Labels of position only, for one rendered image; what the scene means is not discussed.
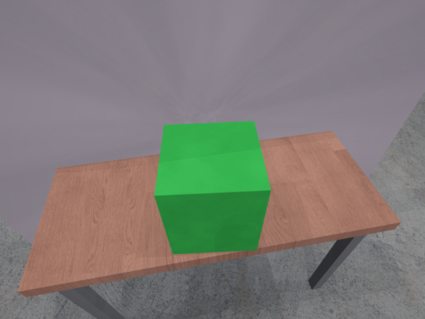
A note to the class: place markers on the table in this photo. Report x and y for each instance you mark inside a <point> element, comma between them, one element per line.
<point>101,222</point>

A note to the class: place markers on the carton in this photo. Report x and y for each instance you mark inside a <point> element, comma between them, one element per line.
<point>212,188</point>

